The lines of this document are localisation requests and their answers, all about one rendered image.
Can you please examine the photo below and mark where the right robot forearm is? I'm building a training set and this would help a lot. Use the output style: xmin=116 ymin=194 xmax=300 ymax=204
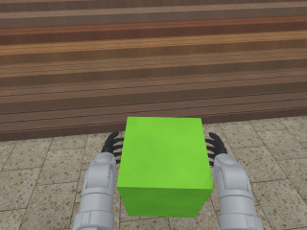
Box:
xmin=213 ymin=153 xmax=264 ymax=230

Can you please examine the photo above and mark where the right robot hand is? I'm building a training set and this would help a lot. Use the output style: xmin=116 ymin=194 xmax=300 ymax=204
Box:
xmin=204 ymin=132 xmax=227 ymax=167

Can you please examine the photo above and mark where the carton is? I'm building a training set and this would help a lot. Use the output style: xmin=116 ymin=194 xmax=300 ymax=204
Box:
xmin=116 ymin=116 xmax=214 ymax=218

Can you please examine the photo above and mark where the left robot forearm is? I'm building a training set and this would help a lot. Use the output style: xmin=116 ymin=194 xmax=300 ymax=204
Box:
xmin=72 ymin=151 xmax=117 ymax=230

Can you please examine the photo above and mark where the left robot hand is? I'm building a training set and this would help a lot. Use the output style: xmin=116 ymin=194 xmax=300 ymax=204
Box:
xmin=101 ymin=131 xmax=125 ymax=164

